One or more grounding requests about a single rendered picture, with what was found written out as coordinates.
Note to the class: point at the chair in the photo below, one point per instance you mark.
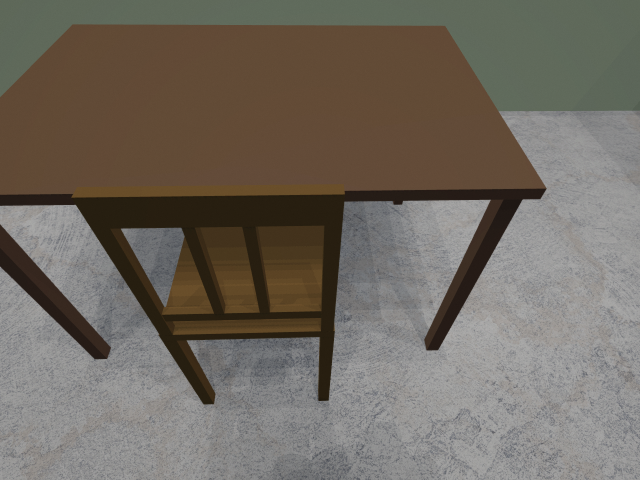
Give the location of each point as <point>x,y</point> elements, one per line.
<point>257,261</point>

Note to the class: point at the table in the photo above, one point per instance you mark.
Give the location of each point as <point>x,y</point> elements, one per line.
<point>395,113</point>

